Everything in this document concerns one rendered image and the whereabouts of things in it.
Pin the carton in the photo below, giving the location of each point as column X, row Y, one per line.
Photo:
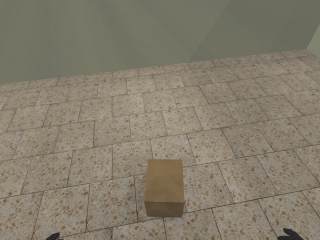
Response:
column 164, row 188

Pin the robot right hand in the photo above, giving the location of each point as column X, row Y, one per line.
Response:
column 292, row 235

